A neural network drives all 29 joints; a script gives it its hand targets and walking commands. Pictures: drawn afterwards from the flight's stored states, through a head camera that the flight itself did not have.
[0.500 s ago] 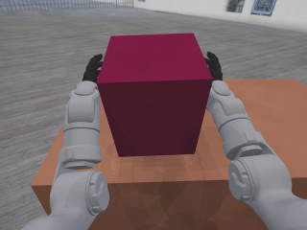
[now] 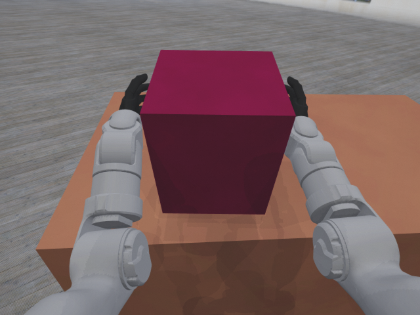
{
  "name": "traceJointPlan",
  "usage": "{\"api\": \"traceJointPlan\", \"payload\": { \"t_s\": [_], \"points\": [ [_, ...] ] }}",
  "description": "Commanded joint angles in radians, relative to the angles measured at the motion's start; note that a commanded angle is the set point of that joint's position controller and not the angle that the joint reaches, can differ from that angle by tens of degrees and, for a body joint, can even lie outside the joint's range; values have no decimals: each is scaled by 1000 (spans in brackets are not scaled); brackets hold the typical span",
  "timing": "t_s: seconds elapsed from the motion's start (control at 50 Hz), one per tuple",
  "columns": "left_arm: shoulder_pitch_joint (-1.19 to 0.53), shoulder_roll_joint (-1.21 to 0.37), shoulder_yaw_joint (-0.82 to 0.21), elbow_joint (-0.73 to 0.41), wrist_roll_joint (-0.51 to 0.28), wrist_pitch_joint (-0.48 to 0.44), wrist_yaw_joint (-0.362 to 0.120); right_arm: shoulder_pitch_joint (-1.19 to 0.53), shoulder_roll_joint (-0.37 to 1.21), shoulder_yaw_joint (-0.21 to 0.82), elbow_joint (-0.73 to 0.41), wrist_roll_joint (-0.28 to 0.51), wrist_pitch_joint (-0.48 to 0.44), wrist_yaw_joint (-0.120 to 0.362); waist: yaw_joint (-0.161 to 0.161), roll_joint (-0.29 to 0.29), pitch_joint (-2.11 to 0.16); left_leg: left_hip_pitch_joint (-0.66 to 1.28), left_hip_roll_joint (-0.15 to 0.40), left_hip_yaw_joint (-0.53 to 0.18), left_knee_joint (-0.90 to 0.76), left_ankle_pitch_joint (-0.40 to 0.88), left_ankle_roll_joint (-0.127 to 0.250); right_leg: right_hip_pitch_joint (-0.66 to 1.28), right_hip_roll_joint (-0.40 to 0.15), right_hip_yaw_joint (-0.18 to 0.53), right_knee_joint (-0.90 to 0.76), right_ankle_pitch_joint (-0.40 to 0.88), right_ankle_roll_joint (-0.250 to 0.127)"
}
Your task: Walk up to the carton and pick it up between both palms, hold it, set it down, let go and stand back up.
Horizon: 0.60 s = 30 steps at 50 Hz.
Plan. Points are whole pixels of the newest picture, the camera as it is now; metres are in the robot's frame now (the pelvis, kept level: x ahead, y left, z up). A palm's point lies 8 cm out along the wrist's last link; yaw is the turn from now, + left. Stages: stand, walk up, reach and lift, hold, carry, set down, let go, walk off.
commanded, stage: set down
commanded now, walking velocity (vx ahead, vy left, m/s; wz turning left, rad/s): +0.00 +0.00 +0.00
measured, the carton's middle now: (215, 135) +0.40 -0.01 +0.19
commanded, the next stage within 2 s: none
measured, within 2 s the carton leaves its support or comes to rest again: neither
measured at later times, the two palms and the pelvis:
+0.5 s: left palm (137, 129) +0.41 +0.14 +0.21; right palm (294, 129) +0.39 -0.17 +0.21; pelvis +0.00 +0.00 +0.00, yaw +0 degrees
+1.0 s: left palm (144, 139) +0.42 +0.13 +0.18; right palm (292, 141) +0.40 -0.17 +0.18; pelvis +0.01 +0.00 +0.00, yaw +0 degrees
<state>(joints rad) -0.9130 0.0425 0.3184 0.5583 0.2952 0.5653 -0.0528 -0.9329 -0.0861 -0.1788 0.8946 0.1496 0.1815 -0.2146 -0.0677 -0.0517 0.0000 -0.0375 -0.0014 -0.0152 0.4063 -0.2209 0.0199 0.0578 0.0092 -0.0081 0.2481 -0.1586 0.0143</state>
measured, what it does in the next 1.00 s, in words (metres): stands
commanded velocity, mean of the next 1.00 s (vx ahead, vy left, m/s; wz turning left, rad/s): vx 0.00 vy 0.00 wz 0.00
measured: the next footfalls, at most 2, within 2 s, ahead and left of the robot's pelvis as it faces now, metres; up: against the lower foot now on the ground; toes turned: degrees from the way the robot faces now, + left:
none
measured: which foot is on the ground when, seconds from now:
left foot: down 0.00-1.00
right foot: down 0.00-1.00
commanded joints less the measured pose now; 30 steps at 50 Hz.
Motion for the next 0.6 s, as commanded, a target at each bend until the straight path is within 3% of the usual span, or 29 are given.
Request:
{"api": "traceJointPlan", "payload": {
  "t_s": [0.0,0.14,0.42,0.58],
  "points": [
    [-693,-590,-383,-108,-173,-89,-137,-764,533,174,-269,-48,-76,133,-135,49,-393,240,-15,38,-77,411,-86,2,55,-103,-26,248,12],
    [-693,-598,-410,-128,-195,-111,-125,-719,540,181,-249,-52,-73,136,-147,65,-372,247,-13,43,-73,429,-100,-25,58,-104,-28,255,14],
    [-694,-576,-345,24,-161,-150,-128,-679,521,57,-136,-135,-69,174,-153,62,-277,142,-1,53,-141,207,-89,-64,48,-93,-38,113,10],
    [-707,-581,-352,21,-168,-195,-112,-665,547,51,-135,-157,-86,191,-147,73,-349,161,0,57,-119,272,-98,-79,53,-90,-27,161,14]
  ]
}}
